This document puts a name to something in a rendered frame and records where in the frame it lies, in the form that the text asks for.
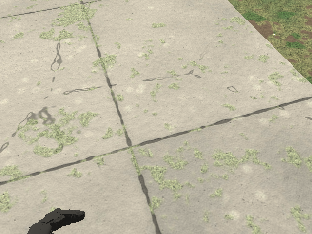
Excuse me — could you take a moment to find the left robot hand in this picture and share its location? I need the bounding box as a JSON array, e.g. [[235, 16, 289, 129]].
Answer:
[[27, 208, 86, 234]]

